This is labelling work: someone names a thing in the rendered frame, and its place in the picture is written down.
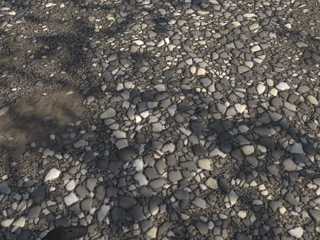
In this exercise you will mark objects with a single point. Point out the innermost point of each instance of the left robot hand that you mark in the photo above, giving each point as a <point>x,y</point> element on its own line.
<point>71,232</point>

